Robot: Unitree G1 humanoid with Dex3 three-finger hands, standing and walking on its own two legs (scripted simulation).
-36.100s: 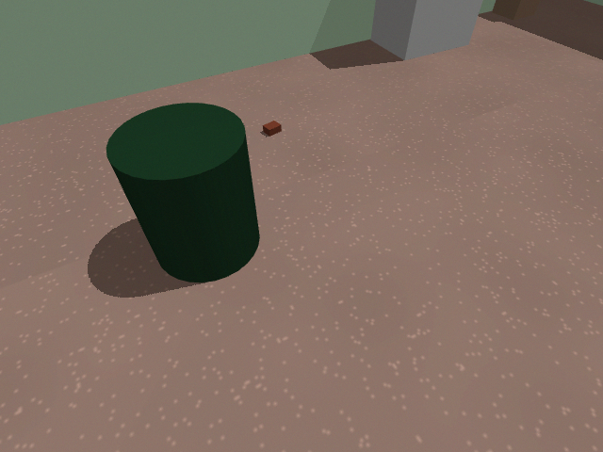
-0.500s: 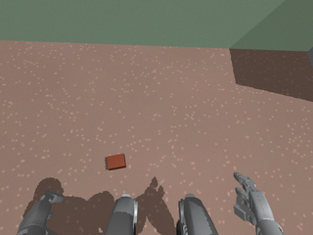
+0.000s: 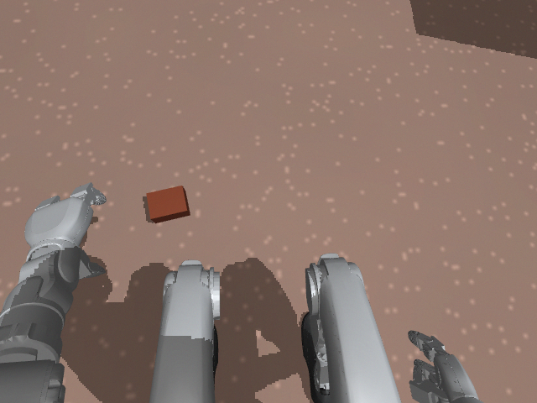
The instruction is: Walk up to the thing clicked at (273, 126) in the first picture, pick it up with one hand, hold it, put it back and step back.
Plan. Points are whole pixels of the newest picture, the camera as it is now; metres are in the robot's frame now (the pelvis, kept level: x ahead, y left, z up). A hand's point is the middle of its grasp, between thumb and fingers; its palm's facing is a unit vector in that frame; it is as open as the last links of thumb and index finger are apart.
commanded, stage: rise first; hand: left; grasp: from above
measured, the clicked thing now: (168, 204) +0.51 +0.23 -0.40
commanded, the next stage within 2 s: approach in 1.22 s
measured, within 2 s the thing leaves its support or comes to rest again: neither
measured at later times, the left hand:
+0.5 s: hand (108, 218) +0.43 +0.30 -0.22, palm faces -0.41 -0.08 -0.91, open 12.7 cm
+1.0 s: hand (123, 211) +0.45 +0.29 -0.26, palm faces -0.43 -0.11 -0.90, open 12.6 cm
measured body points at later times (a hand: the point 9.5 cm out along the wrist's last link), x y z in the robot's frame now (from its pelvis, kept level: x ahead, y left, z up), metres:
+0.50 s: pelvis +0.00 +0.02 -0.06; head +0.22 +0.07 +0.33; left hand +0.44 +0.30 -0.17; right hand +0.08 -0.26 -0.18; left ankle +0.09 +0.14 -0.39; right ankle +0.10 -0.13 -0.39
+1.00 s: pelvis +0.01 +0.01 -0.08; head +0.26 +0.06 +0.29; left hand +0.47 +0.29 -0.21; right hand +0.06 -0.26 -0.20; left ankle +0.09 +0.14 -0.39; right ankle +0.10 -0.13 -0.39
